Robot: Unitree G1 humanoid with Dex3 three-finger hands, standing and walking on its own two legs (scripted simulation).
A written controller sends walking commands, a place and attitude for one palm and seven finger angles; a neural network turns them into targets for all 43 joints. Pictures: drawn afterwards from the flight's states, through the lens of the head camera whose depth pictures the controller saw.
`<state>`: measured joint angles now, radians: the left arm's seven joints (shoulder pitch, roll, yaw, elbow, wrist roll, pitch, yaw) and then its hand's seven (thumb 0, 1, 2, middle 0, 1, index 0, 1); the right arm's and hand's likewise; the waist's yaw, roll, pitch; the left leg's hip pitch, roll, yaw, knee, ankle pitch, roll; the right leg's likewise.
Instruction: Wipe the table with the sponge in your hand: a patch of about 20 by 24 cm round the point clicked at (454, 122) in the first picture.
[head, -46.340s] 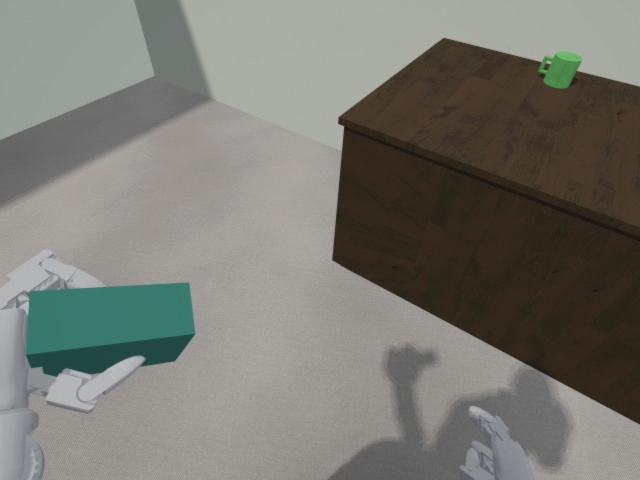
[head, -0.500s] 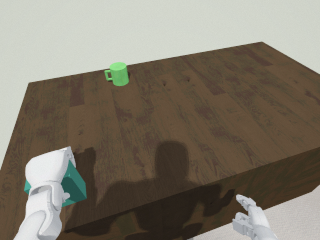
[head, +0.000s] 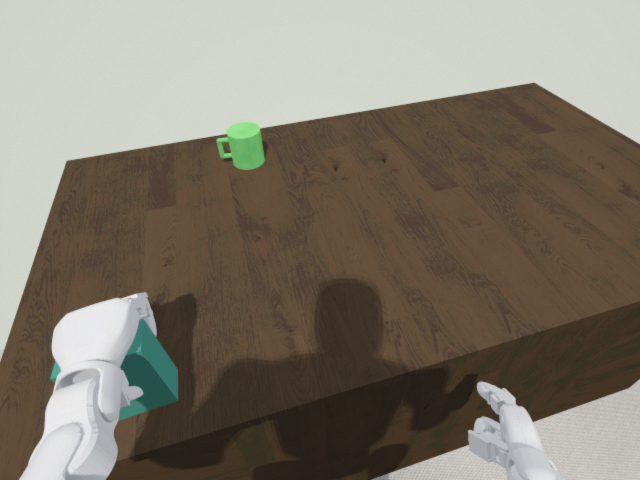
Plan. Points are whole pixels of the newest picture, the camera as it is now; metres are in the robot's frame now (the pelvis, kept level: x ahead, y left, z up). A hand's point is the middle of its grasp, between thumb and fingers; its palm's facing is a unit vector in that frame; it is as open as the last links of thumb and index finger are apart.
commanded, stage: lift the sponge slowly off the table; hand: left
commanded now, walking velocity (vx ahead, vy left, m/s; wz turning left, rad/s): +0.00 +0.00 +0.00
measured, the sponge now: (129, 381) +0.22 +0.30 -0.01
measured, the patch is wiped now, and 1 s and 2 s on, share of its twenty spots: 0.95 0.95 0.95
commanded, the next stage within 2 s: bring the sponge back beside the body in 1.32 s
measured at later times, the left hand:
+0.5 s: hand (112, 337) +0.23 +0.30 +0.07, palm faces +0.04 -0.13 -0.99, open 9.6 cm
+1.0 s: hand (98, 322) +0.23 +0.30 +0.11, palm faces +0.05 -0.10 -0.99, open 9.6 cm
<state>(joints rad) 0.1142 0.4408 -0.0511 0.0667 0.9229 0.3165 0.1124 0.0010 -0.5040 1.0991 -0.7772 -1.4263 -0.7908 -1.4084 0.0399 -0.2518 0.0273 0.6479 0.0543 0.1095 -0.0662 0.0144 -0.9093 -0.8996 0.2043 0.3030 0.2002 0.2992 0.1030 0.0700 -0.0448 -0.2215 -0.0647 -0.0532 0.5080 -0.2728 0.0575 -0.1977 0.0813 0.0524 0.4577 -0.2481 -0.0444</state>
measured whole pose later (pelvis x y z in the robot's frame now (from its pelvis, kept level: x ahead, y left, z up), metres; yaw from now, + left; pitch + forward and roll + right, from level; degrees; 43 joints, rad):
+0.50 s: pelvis +0.00 +0.01 +0.00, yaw +0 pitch -3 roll -1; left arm 0.10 0.46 -0.07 -0.07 0.91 0.39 0.04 0.00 -0.51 1.10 -0.79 -1.41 -0.80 -1.39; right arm 0.00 -0.25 0.05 0.65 0.05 0.12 -0.06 0.01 -0.91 -0.90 0.21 0.30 0.20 0.30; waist 0.11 0.08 -0.02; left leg -0.15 -0.08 -0.05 0.44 -0.24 0.07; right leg -0.13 0.07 0.06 0.40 -0.22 -0.04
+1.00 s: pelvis -0.01 -0.01 +0.01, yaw +1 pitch -4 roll +0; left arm 0.03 0.53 -0.04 -0.09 0.88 0.42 -0.05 0.00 -0.51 1.10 -0.79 -1.41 -0.80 -1.39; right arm -0.02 -0.26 0.08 0.65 0.06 0.12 -0.07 0.01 -0.91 -0.90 0.21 0.30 0.20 0.30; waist 0.12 0.08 0.00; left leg -0.13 -0.06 -0.07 0.42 -0.22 0.05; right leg -0.11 0.08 0.05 0.38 -0.20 -0.05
